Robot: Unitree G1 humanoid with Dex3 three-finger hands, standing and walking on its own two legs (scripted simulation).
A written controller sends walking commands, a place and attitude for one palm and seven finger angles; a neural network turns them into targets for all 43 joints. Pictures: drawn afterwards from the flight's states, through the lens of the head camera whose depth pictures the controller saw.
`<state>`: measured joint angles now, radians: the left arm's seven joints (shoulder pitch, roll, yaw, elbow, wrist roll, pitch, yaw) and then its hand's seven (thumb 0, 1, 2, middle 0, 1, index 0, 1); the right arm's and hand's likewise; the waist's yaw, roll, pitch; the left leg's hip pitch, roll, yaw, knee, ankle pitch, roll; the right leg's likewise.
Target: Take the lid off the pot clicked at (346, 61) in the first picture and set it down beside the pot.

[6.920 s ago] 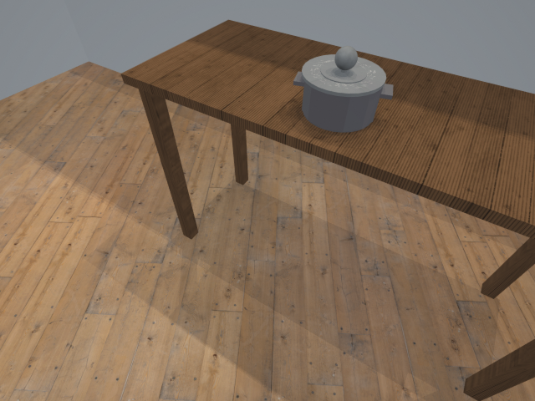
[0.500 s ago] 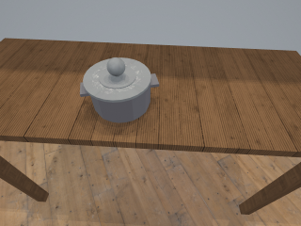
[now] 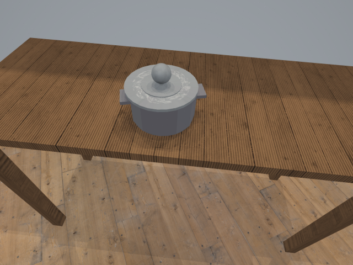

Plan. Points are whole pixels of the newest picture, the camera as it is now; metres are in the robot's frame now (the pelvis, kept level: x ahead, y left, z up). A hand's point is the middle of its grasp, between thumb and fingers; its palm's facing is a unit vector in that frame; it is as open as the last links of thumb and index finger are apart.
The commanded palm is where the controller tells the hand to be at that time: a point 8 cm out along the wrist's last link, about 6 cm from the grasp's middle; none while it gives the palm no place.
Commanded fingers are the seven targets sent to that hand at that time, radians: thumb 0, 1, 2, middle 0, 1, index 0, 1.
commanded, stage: come to a stop and stand still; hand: left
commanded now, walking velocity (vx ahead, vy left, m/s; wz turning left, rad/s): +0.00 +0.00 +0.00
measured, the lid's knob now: (161, 73) +0.51 +0.08 +0.17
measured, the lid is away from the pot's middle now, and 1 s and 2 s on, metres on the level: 0.00 0.00 0.00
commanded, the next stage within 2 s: look again from close up in 0.22 s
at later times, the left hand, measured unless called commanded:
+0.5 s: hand out of the picture -0.04 +0.16 -0.17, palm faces +0.03 -0.99 -0.16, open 7.3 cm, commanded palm none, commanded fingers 0.00 0.90 0.90 -0.20 -0.30 -0.20 -0.30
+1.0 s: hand out of the picture +0.01 +0.14 -0.17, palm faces +0.00 -0.99 -0.16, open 7.3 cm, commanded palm none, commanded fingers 0.00 0.90 0.90 -0.20 -0.30 -0.20 -0.30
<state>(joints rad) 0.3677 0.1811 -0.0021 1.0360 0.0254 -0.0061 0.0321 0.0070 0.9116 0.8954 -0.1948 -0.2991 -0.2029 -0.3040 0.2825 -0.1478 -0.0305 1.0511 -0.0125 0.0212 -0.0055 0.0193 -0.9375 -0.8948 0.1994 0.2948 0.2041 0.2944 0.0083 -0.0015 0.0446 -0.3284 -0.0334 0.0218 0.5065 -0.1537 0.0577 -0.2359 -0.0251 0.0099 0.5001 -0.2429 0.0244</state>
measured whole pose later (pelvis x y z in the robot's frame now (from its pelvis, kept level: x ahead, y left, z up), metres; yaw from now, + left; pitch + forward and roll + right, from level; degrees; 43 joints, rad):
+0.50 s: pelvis +0.01 +0.00 +0.00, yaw +0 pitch -1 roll -1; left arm 0.39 0.12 0.00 1.09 0.03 -0.02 0.03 0.01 0.91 0.90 -0.19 -0.30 -0.20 -0.30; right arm 0.31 -0.12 -0.04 1.08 -0.01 0.01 -0.01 0.02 -0.93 -0.89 0.20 0.29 0.20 0.29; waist 0.01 0.00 0.02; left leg -0.33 -0.04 0.03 0.49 -0.15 0.06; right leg -0.25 -0.03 0.03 0.51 -0.25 0.03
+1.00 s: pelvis +0.02 -0.02 +0.00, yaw -1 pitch -1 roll +0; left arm 0.34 0.11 -0.01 1.08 0.02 -0.03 0.04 0.00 0.91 0.90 -0.19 -0.30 -0.20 -0.30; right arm 0.31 -0.11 -0.03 1.10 -0.01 -0.01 -0.02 0.02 -0.92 -0.89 0.20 0.29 0.20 0.29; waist -0.01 0.01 0.04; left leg -0.29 -0.02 0.03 0.48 -0.18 0.04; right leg -0.21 -0.01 0.03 0.49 -0.26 0.02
